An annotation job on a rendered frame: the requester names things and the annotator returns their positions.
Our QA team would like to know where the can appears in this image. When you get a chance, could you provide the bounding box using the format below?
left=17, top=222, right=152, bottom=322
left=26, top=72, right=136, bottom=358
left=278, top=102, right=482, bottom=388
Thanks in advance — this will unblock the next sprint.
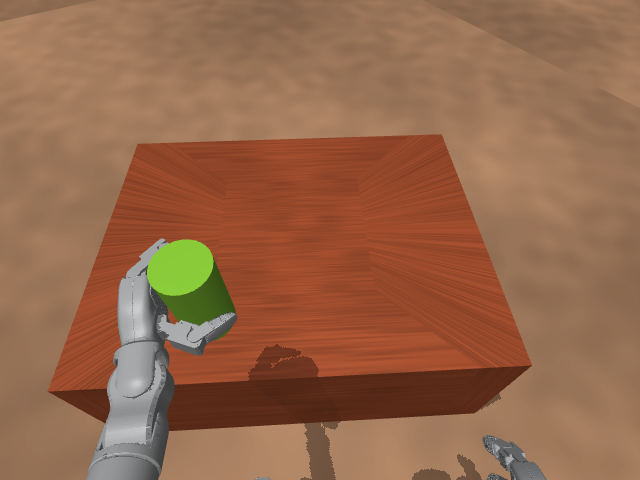
left=147, top=239, right=236, bottom=341

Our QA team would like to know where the right robot hand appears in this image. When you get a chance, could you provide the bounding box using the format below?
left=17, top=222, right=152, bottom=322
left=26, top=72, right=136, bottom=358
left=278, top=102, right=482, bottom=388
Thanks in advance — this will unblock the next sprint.
left=483, top=435, right=546, bottom=480

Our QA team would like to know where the left robot arm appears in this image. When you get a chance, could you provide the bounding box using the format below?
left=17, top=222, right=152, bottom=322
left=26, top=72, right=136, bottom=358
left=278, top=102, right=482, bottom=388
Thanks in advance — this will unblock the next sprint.
left=86, top=340, right=175, bottom=480

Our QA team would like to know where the left robot hand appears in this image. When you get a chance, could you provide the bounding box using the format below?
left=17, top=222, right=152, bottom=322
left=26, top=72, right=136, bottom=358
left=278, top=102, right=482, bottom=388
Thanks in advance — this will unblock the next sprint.
left=117, top=239, right=237, bottom=356

